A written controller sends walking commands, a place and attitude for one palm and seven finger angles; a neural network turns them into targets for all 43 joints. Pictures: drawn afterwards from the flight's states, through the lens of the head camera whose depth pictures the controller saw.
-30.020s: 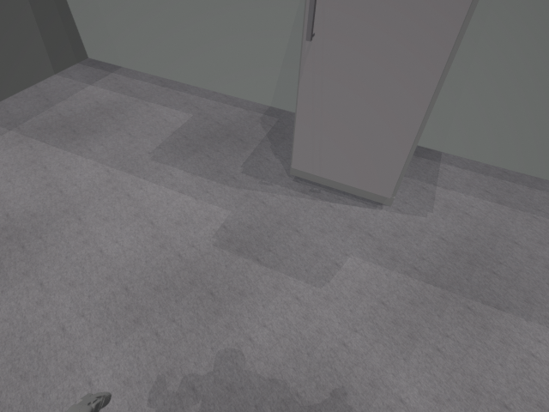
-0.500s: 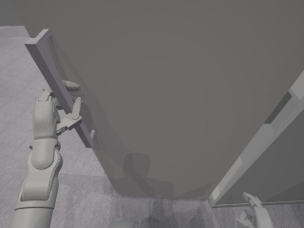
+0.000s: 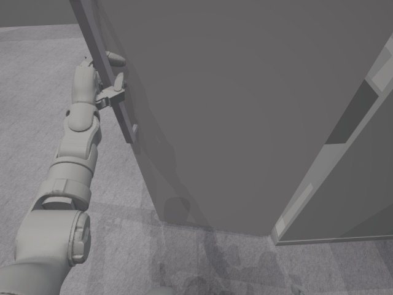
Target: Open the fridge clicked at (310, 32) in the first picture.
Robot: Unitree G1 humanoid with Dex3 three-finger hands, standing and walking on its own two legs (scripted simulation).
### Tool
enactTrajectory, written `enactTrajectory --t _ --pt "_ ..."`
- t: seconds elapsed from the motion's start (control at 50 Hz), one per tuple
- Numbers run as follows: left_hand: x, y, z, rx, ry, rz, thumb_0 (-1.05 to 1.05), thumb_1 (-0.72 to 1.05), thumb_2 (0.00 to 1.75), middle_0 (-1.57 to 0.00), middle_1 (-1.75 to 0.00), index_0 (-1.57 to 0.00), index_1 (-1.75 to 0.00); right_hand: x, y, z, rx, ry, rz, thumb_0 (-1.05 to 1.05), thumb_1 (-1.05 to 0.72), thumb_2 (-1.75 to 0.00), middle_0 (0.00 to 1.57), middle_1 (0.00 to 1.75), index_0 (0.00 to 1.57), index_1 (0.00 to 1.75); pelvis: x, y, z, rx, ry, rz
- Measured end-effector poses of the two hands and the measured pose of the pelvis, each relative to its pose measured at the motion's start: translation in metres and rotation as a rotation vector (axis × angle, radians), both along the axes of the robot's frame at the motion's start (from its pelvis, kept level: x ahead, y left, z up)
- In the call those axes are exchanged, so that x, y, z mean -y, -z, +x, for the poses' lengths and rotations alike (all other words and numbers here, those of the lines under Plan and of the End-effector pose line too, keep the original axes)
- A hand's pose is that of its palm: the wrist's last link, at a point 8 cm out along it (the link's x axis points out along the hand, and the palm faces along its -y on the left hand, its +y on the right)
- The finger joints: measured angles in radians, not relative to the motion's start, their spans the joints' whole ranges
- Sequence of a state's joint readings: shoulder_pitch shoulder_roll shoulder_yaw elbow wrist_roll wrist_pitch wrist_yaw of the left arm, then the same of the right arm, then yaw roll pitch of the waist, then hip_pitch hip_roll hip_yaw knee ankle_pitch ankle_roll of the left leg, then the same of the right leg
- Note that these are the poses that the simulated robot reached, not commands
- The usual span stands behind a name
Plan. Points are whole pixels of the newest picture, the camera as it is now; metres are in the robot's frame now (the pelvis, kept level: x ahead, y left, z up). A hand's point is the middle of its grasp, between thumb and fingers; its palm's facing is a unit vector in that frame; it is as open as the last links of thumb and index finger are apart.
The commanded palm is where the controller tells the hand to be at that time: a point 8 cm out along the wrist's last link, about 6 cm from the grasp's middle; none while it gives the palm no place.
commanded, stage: stop walking and hold the door back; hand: left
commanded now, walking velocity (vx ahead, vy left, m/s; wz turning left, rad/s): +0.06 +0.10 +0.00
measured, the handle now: (114, 82) +0.49 +0.20 +0.17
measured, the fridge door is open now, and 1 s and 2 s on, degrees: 79 77 77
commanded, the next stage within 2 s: loosen the grip on the handle in 0.78 s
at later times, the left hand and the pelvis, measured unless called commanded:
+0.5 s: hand (119, 92) +0.45 +0.18 +0.17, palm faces +0.08 -0.99 -0.15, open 5.4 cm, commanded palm +0.43 +0.24 +0.16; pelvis +0.02 +0.04 +0.01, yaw -3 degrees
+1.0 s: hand (115, 86) +0.46 +0.19 +0.18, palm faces +0.07 -0.98 -0.16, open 6.1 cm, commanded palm +0.42 +0.24 +0.17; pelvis +0.03 +0.03 +0.01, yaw -2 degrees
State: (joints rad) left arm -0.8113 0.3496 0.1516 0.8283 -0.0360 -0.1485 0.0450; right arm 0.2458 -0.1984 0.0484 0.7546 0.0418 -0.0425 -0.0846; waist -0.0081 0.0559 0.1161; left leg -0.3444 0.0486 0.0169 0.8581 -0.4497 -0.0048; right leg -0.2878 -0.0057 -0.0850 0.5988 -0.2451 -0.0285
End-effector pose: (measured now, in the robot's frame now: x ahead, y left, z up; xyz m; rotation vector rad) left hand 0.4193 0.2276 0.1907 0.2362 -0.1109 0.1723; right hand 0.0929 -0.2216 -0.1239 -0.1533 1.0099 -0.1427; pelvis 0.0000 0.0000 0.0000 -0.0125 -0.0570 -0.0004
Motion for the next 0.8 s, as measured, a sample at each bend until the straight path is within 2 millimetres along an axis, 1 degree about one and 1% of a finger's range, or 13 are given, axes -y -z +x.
enactTrajectory --t 0.06,0.14,0.2,0.24,0.28,0.34,0.46,0.52,0.56,0.62,0.68,0.74,0.8 --pt "0.001 0.001 0.005 -0.025 0.002 -0.018 -0.06 0.7 0.83 -0.46 -1.4 -0.43 -1.4 0.019 -0.006 -0.009 -0.002 0.045 -0.044 0.0 -0.91 -0.9 0.2 0.3 0.21 0.3 -0.004 -0.006 -0.001 0.006 0.005 0.019" --pt "0.0 0.003 0.013 -0.026 0.021 -0.047 -0.06 0.7 0.83 -0.46 -1.4 -0.44 -1.4 0.039 -0.023 -0.018 0.006 0.078 -0.125 0.01 -0.91 -0.9 0.2 0.3 0.21 0.3 -0.011 -0.012 0.001 0.003 0.012 0.044" --pt "0.0 0.005 0.017 0.006 0.05 -0.066 -0.05 0.71 0.83 -0.45 -1.4 -0.44 -1.4 0.048 -0.034 -0.02 0.025 0.099 -0.183 0.01 -0.91 -0.9 0.2 0.3 0.2 0.3 -0.02 -0.012 0.005 0.001 0.02 0.04" --pt "-0.002 0.007 0.019 0.035 0.074 -0.073 -0.05 0.71 0.82 -0.46 -1.4 -0.44 -1.4 0.05 -0.037 -0.019 0.04 0.111 -0.218 0.01 -0.91 -0.9 0.2 0.3 0.2 0.3 -0.029 -0.007 0.009 -0.001 0.024 0.016" --pt "-0.003 0.009 0.019 0.065 0.1 -0.08 -0.05 0.71 0.81 -0.46 -1.41 -0.44 -1.4 0.045 -0.039 -0.017 0.047 0.132 -0.227 0.01 -0.91 -0.9 0.2 0.3 0.2 0.3 -0.036 -0.004 0.011 0.001 0.031 0.012" --pt "-0.004 0.012 0.016 0.094 0.121 -0.103 -0.04 0.72 0.8 -0.46 -1.41 -0.42 -1.4 0.028 -0.042 -0.008 0.055 0.134 -0.191 0.01 -0.91 -0.9 0.19 0.3 0.2 0.3 -0.039 -0.005 0.015 -0.007 0.049 0.011" --pt "-0.005 0.014 0.008 0.128 0.127 -0.069 -0.05 0.73 0.79 -0.47 -1.4 -0.38 -1.4 -0.014 -0.031 0.026 0.077 0.053 -0.08 0.01 -0.9 -0.9 0.2 0.3 0.2 0.3 -0.037 -0.005 0.021 -0.023 0.051 -0.004" --pt "-0.006 0.014 0.007 0.124 0.128 -0.058 -0.06 0.72 0.79 -0.48 -1.4 -0.39 -1.4 -0.029 -0.027 0.043 0.089 0.021 -0.046 0.01 -0.9 -0.9 0.2 0.3 0.2 0.3 -0.039 -0.006 0.024 -0.033 0.048 -0.002" --pt "-0.006 0.013 0.008 0.118 0.131 -0.047 -0.06 0.71 0.79 -0.48 -1.4 -0.39 -1.4 -0.036 -0.026 0.053 0.099 0.005 -0.035 0.01 -0.9 -0.9 0.2 0.3 0.21 0.3 -0.041 -0.006 0.026 -0.037 0.049 -0.001" --pt "-0.007 0.012 0.009 0.107 0.133 -0.038 -0.06 0.71 0.8 -0.48 -1.4 -0.4 -1.4 -0.041 -0.028 0.066 0.125 -0.004 -0.028 0.01 -0.9 -0.9 0.2 0.3 0.21 0.3 -0.043 -0.007 0.029 -0.039 0.052 0.0" --pt "-0.006 0.012 0.009 0.104 0.13 -0.044 -0.06 0.71 0.8 -0.48 -1.4 -0.4 -1.4 -0.04 -0.033 0.075 0.156 0.0 -0.029 0.01 -0.9 -0.9 0.2 0.3 0.21 0.3 -0.044 -0.008 0.03 -0.039 0.059 0.0" --pt "-0.005 0.013 0.007 0.105 0.126 -0.062 -0.06 0.72 0.8 -0.47 -1.4 -0.39 -1.4 -0.035 -0.039 0.079 0.177 0.007 -0.044 0.01 -0.9 -0.9 0.2 0.3 0.21 0.3 -0.044 -0.008 0.031 -0.038 0.062 0.002" --pt "-0.004 0.013 0.005 0.109 0.124 -0.074 -0.05 0.73 0.81 -0.46 -1.4 -0.38 -1.4 -0.028 -0.043 0.079 0.182 0.012 -0.065 0.01 -0.9 -0.9 0.2 0.3 0.21 0.3 -0.043 -0.009 0.031 -0.04 0.063 0.002"
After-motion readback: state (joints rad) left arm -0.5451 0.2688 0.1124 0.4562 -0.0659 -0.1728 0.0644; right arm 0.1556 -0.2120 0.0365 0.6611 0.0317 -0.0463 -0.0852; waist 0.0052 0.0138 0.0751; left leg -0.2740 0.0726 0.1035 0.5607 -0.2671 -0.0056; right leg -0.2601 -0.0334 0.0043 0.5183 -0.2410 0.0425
